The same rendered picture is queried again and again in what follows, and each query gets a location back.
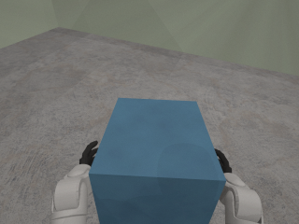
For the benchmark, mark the left robot forearm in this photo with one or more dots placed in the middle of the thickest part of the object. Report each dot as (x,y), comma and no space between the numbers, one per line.
(69,203)

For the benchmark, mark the robot right hand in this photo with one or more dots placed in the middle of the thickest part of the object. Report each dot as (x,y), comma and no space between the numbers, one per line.
(223,162)

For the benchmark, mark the carton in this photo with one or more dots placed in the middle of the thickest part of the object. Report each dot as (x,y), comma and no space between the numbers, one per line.
(156,164)

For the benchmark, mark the robot left hand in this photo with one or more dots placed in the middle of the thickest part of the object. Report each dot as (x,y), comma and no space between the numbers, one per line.
(87,155)

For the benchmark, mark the right robot forearm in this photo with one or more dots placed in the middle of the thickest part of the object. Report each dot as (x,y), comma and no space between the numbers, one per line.
(242,205)

